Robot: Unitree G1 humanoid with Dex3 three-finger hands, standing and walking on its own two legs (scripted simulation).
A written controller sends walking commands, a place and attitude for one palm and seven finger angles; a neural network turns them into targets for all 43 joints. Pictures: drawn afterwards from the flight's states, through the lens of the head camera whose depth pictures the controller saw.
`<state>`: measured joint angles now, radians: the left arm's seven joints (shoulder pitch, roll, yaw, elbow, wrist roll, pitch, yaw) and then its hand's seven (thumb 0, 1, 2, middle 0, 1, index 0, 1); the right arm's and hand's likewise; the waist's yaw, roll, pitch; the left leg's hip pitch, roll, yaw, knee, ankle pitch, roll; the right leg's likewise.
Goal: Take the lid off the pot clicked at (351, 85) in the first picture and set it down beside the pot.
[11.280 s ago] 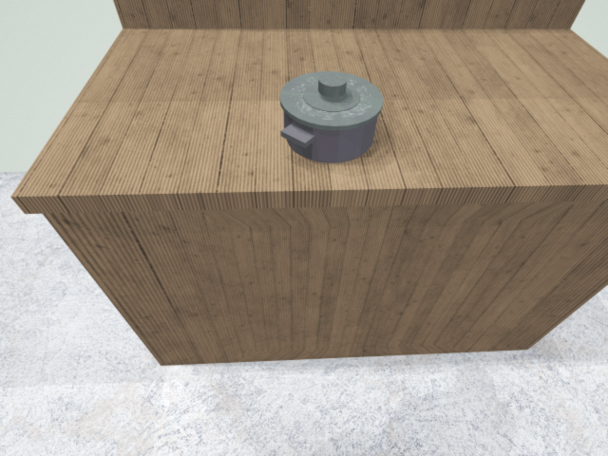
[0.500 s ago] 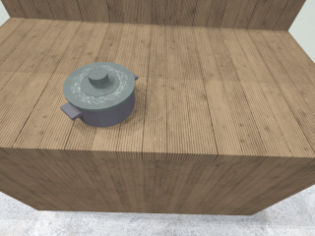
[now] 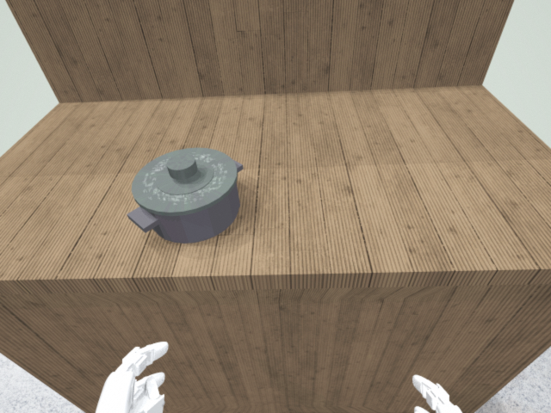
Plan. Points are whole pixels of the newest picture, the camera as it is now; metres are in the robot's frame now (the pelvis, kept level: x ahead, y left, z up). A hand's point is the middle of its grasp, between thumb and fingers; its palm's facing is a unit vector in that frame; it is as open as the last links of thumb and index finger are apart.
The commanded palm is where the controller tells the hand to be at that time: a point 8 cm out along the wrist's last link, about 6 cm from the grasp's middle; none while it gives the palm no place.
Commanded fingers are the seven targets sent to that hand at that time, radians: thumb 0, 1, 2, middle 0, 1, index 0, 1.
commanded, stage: lift the closed hand beside the body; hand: left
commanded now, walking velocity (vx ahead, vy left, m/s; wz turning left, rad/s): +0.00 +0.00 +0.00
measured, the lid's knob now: (182, 166) +0.46 +0.18 +0.15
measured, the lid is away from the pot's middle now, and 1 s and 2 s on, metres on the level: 0.00 0.00 0.00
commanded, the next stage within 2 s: raise the hand higher, near the body in 0.38 s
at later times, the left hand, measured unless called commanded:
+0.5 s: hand (91, 405) +0.12 +0.21 +0.09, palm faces +0.30 -0.87 -0.40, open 3.1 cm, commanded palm +0.06 +0.24 +0.13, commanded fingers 0.00 0.90 0.90 -1.30 -1.50 -1.30 -1.50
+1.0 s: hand (77, 347) +0.15 +0.21 +0.16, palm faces +0.33 -0.84 -0.43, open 3.1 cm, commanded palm +0.10 +0.25 +0.18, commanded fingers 0.00 0.90 0.90 -1.30 -1.50 -1.30 -1.50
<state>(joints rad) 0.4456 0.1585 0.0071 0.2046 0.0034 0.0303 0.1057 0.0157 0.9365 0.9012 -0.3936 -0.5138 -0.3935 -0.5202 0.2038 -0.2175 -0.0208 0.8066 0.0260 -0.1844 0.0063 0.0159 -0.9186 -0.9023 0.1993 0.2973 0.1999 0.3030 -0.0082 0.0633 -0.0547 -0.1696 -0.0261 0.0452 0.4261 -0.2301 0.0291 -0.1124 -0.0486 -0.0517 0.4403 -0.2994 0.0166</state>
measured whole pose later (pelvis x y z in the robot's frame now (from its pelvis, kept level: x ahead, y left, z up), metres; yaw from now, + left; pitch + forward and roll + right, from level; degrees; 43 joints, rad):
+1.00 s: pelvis +0.00 -0.01 +0.00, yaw +0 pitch -4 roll +0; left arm 0.66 0.32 0.26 -0.58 -0.04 -0.13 0.06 0.01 0.89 0.90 -1.30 -1.50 -1.30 -1.50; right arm 0.16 -0.20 0.00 0.60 0.01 -0.19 -0.06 0.01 -0.90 -0.90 0.20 0.30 0.20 0.30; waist 0.08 0.06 0.01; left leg -0.13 0.02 0.04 0.45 -0.25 0.01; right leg -0.05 -0.01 -0.05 0.41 -0.28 -0.01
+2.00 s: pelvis -0.04 -0.02 +0.00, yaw +2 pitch -1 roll +0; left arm 0.01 0.77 0.13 -0.33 0.67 0.14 -0.39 0.00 0.15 1.39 -1.11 -0.66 -1.11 -0.67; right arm 0.07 -0.30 0.04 0.57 0.06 0.04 -0.02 0.01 -0.91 -0.90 0.20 0.30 0.20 0.30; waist 0.08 0.16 0.01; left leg -0.24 0.00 0.01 0.43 -0.17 0.01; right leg -0.16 -0.02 -0.09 0.43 -0.24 -0.01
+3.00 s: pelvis -0.04 +0.00 +0.00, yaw +1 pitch +0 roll +0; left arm -0.51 0.67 -0.04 0.03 0.77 0.25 -0.49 0.00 -0.34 1.63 -0.88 -0.08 -0.88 -0.09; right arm 0.11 -0.30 0.04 0.57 0.08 0.07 0.02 0.01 -0.91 -0.90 0.20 0.30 0.20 0.30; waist 0.05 0.14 0.00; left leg -0.27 -0.03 0.03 0.42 -0.16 0.04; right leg -0.21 -0.05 -0.06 0.46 -0.24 0.01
